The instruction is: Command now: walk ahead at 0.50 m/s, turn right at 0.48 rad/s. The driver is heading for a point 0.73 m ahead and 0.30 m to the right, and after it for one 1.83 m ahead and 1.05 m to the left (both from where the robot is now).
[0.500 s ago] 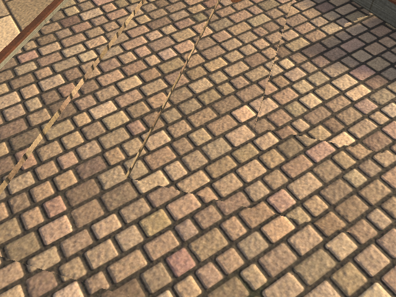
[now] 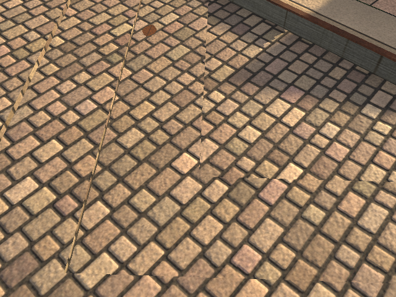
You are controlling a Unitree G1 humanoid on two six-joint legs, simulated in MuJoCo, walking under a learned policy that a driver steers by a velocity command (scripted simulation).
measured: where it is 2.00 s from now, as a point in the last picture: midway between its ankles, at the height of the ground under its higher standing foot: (285, 167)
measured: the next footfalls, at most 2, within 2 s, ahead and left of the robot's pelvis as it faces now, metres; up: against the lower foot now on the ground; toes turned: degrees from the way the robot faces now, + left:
right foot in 0.28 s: +0.29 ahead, -0.16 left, -0.03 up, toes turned -12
left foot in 0.76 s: +0.66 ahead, -0.11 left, -0.07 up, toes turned -33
